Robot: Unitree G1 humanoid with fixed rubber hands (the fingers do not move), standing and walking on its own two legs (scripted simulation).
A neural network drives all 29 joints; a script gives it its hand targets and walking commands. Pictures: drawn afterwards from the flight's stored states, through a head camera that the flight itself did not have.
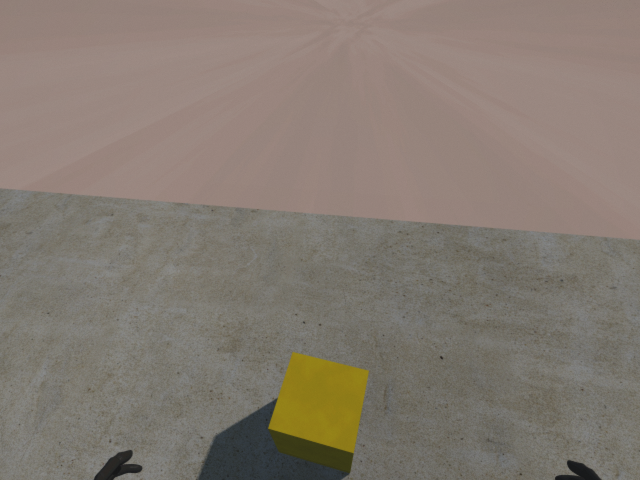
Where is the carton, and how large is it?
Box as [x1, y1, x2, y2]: [268, 352, 368, 472]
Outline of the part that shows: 293,352 268,427 274,442 280,452 349,472 368,371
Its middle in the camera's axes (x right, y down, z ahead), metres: +0.01 +0.48 +1.07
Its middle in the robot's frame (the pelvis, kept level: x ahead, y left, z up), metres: +0.38 +0.05 -0.66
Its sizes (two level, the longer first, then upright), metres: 0.210 0.200 0.250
